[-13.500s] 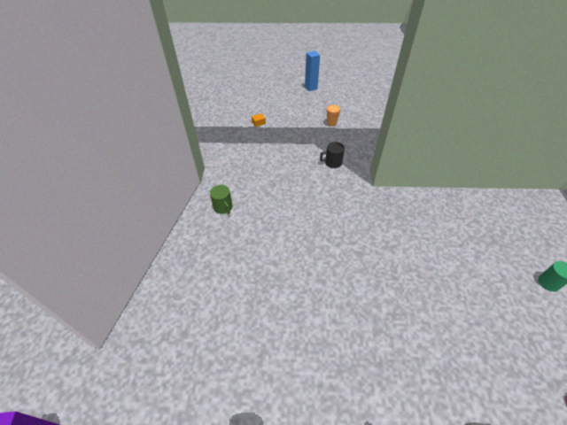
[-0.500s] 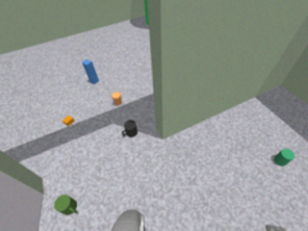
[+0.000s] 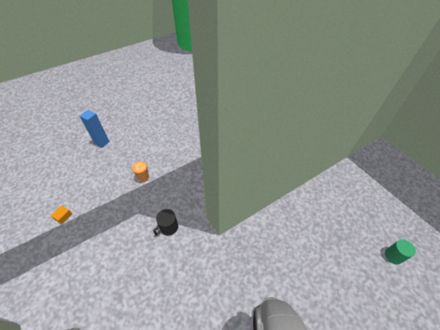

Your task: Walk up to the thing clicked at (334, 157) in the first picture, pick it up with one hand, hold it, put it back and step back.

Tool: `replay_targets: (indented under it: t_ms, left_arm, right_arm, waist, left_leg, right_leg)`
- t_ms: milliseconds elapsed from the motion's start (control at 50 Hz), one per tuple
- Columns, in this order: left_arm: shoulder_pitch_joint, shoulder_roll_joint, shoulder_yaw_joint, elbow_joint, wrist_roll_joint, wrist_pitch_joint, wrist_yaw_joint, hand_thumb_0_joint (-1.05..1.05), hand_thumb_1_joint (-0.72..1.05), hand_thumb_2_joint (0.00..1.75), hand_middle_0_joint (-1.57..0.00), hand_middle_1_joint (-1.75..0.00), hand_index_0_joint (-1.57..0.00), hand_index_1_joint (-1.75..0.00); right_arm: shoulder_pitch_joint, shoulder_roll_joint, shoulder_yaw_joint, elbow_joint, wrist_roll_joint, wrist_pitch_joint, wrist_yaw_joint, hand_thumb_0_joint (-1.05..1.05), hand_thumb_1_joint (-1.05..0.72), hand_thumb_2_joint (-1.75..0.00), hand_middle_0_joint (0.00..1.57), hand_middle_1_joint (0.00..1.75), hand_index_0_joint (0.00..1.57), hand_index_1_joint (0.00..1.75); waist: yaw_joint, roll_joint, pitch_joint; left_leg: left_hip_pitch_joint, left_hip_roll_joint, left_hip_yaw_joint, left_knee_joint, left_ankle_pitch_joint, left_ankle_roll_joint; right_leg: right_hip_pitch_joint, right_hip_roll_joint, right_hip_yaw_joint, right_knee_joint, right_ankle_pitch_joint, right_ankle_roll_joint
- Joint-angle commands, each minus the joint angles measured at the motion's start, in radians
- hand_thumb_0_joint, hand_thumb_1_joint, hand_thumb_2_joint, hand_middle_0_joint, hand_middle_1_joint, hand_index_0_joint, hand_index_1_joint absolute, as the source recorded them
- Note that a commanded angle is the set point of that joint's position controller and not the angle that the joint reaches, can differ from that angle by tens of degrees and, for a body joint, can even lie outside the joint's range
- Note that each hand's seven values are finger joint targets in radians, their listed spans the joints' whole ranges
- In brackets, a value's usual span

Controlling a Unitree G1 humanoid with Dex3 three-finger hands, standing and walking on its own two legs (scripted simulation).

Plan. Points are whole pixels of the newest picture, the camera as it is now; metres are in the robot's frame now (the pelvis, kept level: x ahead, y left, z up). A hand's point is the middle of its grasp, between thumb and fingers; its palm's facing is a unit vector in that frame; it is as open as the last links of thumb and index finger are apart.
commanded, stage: walk up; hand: left
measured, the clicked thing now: (164, 224) +0.64 +0.26 -0.72
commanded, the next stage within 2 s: none
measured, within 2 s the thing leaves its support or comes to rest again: neither
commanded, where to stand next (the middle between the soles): +0.34 +0.00 m, yaw +1 degrees
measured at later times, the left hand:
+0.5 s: hand (87, 295) +0.21 +0.30 -0.16, palm faces +0.00 -0.93 -0.37, open 7.4 cm
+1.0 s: hand (119, 224) +0.38 +0.26 -0.16, palm faces -0.04 -0.93 -0.37, open 7.4 cm
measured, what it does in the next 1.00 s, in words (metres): walks ahead: right foot, then left foot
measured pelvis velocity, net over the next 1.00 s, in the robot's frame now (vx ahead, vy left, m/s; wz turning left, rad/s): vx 0.27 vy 0.01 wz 0.00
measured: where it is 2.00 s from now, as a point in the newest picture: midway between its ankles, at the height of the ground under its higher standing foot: (218, 297)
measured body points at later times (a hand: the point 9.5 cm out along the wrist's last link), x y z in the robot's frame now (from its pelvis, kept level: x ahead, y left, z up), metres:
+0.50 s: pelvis +0.18 +0.02 -0.02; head +0.19 +0.03 +0.43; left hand +0.21 +0.35 -0.13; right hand +0.26 -0.31 -0.11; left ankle +0.27 +0.14 -0.74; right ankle +0.15 -0.13 -0.73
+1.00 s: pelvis +0.27 +0.01 -0.02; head +0.31 -0.01 +0.43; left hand +0.38 +0.31 -0.13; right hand +0.35 -0.30 -0.15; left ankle +0.27 +0.14 -0.74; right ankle +0.36 -0.12 -0.74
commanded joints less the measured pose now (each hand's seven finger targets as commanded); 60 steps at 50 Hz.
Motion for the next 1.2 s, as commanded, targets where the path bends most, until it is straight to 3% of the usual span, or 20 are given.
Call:
replay_targets:
  t_ms: [0,40,80,100,200,360,420,440,460,480,500,580,720,820,860,880,900,960,1000,1180]
  left_arm:
    - [-0.019,0.163,0.052,-0.071,0.001,-0.041,0.013,0.0,0.9,0.9,-0.2,-0.3,-0.2,-0.3]
    - [0.112,0.214,0.077,-0.037,0.006,-0.055,0.033,0.0,0.9,0.9,-0.2,-0.3,-0.2,-0.3]
    - [0.202,0.35,0.109,-0.051,-0.001,-0.063,0.053,0.0,0.9,0.9,-0.2,-0.3,-0.2,-0.3]
    - [0.17,0.333,0.102,-0.065,-0.015,-0.058,0.054,0.0,0.9,0.9,-0.2,-0.3,-0.2,-0.3]
    - [0.028,0.247,0.071,-0.113,-0.013,-0.058,0.057,0.0,0.9,0.9,-0.2,-0.3,-0.2,-0.3]
    - [0.027,0.27,0.077,-0.143,0.001,-0.053,0.04,0.0,0.9,0.9,-0.2,-0.3,-0.2,-0.3]
    - [0.008,0.242,0.058,-0.147,0.004,-0.039,0.036,0.0,0.9,0.9,-0.2,-0.3,-0.2,-0.3]
    - [0.012,0.204,0.042,-0.15,0.013,-0.036,0.039,0.0,0.9,0.9,-0.2,-0.3,-0.2,-0.3]
    - [0.037,0.119,0.017,-0.159,-0.003,-0.036,0.038,0.0,0.9,0.9,-0.2,-0.3,-0.2,-0.3]
    - [0.055,0.169,0.033,-0.139,-0.007,-0.027,0.051,0.0,0.9,0.9,-0.2,-0.3,-0.2,-0.3]
    - [0.046,0.243,0.043,-0.123,-0.001,-0.023,0.061,0.0,0.9,0.9,-0.2,-0.3,-0.2,-0.3]
    - [0.115,0.218,0.046,-0.058,-0.01,-0.018,0.049,0.0,0.9,0.9,-0.2,-0.3,-0.2,-0.3]
    - [0.04,0.13,0.028,-0.043,-0.012,0.009,0.063,0.0,0.9,0.9,-0.2,-0.3,-0.2,-0.3]
    - [0.023,0.155,0.031,-0.006,-0.007,-0.001,0.078,0.0,0.9,0.9,-0.2,-0.3,-0.2,-0.3]
    - [-0.029,0.243,0.045,-0.024,-0.004,-0.013,0.084,0.0,0.9,0.9,-0.2,-0.3,-0.2,-0.3]
    - [-0.082,0.253,0.035,-0.022,-0.012,-0.006,0.085,0.0,0.9,0.9,-0.2,-0.3,-0.2,-0.3]
    - [-0.098,0.236,0.029,-0.017,-0.006,0.0,0.086,0.0,0.9,0.9,-0.2,-0.3,-0.2,-0.3]
    - [-0.186,0.201,0.013,-0.011,-0.004,0.02,0.086,0.0,0.9,0.9,-0.2,-0.3,-0.2,-0.3]
    - [-0.186,0.147,-0.002,0.007,-0.014,0.027,0.08,0.0,0.9,0.9,-0.2,-0.3,-0.2,-0.3]
    - [-0.246,0.135,-0.003,0.122,-0.016,0.016,0.073,0.0,0.9,0.9,-0.2,-0.3,-0.2,-0.3]
  right_arm:
    - [-0.035,-0.263,-0.078,-0.096,0.001,-0.016,-0.015,0.0,-0.9,-0.9,0.2,0.3,0.2,0.3]
    - [0.002,-0.195,-0.047,-0.105,0.002,-0.014,-0.019,0.0,-0.9,-0.9,0.2,0.3,0.2,0.3]
    - [0.026,-0.17,-0.031,-0.117,0.007,-0.009,-0.023,0.0,-0.9,-0.9,0.2,0.3,0.2,0.3]
    - [-0.007,-0.233,-0.049,-0.095,-0.002,0.0,-0.035,0.0,-0.9,-0.9,0.2,0.3,0.2,0.3]
    - [0.056,-0.207,-0.053,-0.023,0.0,0.012,-0.011,0.0,-0.9,-0.9,0.2,0.3,0.2,0.3]
    - [-0.058,-0.18,-0.067,-0.043,-0.017,-0.005,0.017,0.0,-0.9,-0.9,0.2,0.3,0.2,0.3]
    - [0.024,-0.202,-0.082,-0.008,-0.023,-0.019,0.006,0.0,-0.9,-0.9,0.2,0.3,0.2,0.3]
    - [0.118,-0.231,-0.094,0.015,-0.023,-0.024,-0.007,0.0,-0.9,-0.9,0.2,0.3,0.2,0.3]
    - [0.178,-0.314,-0.113,0.014,-0.033,-0.033,-0.02,0.0,-0.9,-0.9,0.2,0.3,0.2,0.3]
    - [0.155,-0.377,-0.121,-0.02,-0.017,-0.036,-0.02,0.0,-0.9,-0.9,0.2,0.3,0.2,0.3]
    - [0.096,-0.362,-0.118,-0.033,0.003,-0.03,-0.021,0.0,-0.9,-0.9,0.2,0.3,0.2,0.3]
    - [0.02,-0.269,-0.077,-0.048,0.002,-0.041,-0.037,0.0,-0.9,-0.9,0.2,0.3,0.2,0.3]
    - [-0.048,-0.228,-0.042,-0.059,0.0,-0.02,-0.06,0.0,-0.9,-0.9,0.2,0.3,0.2,0.3]
    - [-0.108,-0.195,-0.024,-0.049,0.024,0.019,-0.067,0.0,-0.9,-0.9,0.2,0.3,0.2,0.3]
    - [-0.036,-0.106,0.011,-0.033,0.03,0.027,-0.069,0.0,-0.9,-0.9,0.2,0.3,0.2,0.3]
    - [-0.07,-0.151,-0.004,-0.002,0.026,0.042,-0.078,0.0,-0.9,-0.9,0.2,0.3,0.2,0.3]
    - [-0.077,-0.162,-0.008,0.026,0.024,0.048,-0.08,0.0,-0.9,-0.9,0.2,0.3,0.2,0.3]
    - [-0.027,-0.168,-0.007,0.108,0.026,0.039,-0.072,0.0,-0.9,-0.9,0.2,0.3,0.2,0.3]
    - [-0.113,-0.205,-0.011,0.111,-0.001,0.028,-0.07,0.0,-0.9,-0.9,0.2,0.3,0.2,0.3]
    - [-0.247,-0.177,0.022,0.201,0.0,0.014,-0.061,0.0,-0.9,-0.9,0.2,0.3,0.2,0.3]
  waist:
    - [0.03,0.113,-0.029]
    - [0.096,-0.036,-0.13]
    - [0.134,-0.225,-0.172]
    - [0.128,-0.104,-0.134]
    - [0.04,-0.134,-0.033]
    - [0.059,-0.131,-0.011]
    - [-0.008,-0.041,-0.041]
    - [-0.059,0.054,-0.081]
    - [-0.08,0.321,-0.094]
    - [-0.069,0.307,-0.055]
    - [-0.038,0.17,-0.009]
    - [0.022,0.16,-0.022]
    - [0.041,0.187,-0.055]
    - [0.067,0.086,-0.124]
    - [0.035,-0.135,-0.174]
    - [0.042,-0.15,-0.16]
    - [0.044,-0.161,-0.136]
    - [-0.002,-0.172,-0.12]
    - [0.026,-0.047,-0.145]
    - [0.053,0.015,-0.132]
  left_leg:
    - [-0.107,0.226,-0.16,-0.059,0.152,0.148]
    - [-0.2,0.141,-0.074,0.24,0.255,0.091]
    - [-0.564,-0.038,-0.066,0.641,-0.218,0.019]
    - [-0.55,0.026,-0.165,0.719,-0.222,0.014]
    - [-0.418,0.079,-0.163,0.543,-0.054,-0.007]
    - [-0.28,0.059,-0.076,0.201,0.077,-0.029]
    - [-0.029,0.007,-0.032,0.135,0.071,-0.01]
    - [0.105,0.015,-0.083,0.102,-0.031,0.01]
    - [0.166,0.234,-0.466,-0.117,-0.306,0.082]
    - [0.106,0.414,-0.815,-0.266,-0.425,0.187]
    - [0.025,0.424,-0.785,-0.239,-0.393,0.225]
    - [-0.029,0.291,-0.378,-0.151,0.117,0.17]
    - [-0.139,0.23,-0.14,0.011,0.753,0.15]
    - [-0.188,0.157,-0.119,0.212,0.437,0.076]
    - [-0.278,0.039,-0.092,0.349,-0.073,-0.007]
    - [-0.225,0.011,-0.11,0.372,-0.277,0.002]
    - [-0.198,0.02,-0.128,0.366,-0.304,0.0]
    - [-0.092,0.03,-0.123,0.11,-0.012,-0.004]
    - [-0.099,0.126,-0.265,-0.023,-0.006,0.026]
    - [-0.116,0.117,-0.2,-0.107,0.166,0.006]
  right_leg:
    - [0.193,0.064,-0.06,-0.125,0.02,-0.014]
    - [0.48,0.071,-0.015,-0.208,-0.055,-0.053]
    - [0.67,-0.323,0.634,-0.395,-0.216,-0.232]
    - [0.571,-0.343,0.63,-0.367,-0.165,-0.282]
    - [0.29,-0.155,0.202,-0.388,-0.065,-0.207]
    - [0.181,-0.147,0.135,-0.381,-0.298,-0.195]
    - [0.037,-0.108,0.085,-0.221,-0.322,-0.148]
    - [-0.033,-0.079,0.058,-0.036,-0.272,-0.122]
    - [-0.174,0.051,-0.06,0.313,-0.246,-0.051]
    - [-0.271,0.122,0.011,0.46,-0.369,-0.038]
    - [-0.257,0.06,0.099,0.509,-0.342,-0.043]
    - [-0.131,-0.009,0.102,0.377,-0.181,-0.019]
    - [0.101,0.031,-0.007,0.122,-0.045,-0.004]
    - [0.314,0.066,-0.007,-0.146,0.151,-0.041]
    - [0.366,-0.221,0.352,-0.236,0.334,-0.158]
    - [0.273,-0.255,0.388,-0.247,0.242,-0.242]
    - [0.211,-0.233,0.376,-0.264,0.143,-0.227]
    - [0.137,-0.129,0.228,-0.228,-0.006,-0.115]
    - [0.153,-0.053,0.146,-0.176,-0.051,-0.043]
    - [0.356,-0.047,0.103,-0.257,0.131,-0.025]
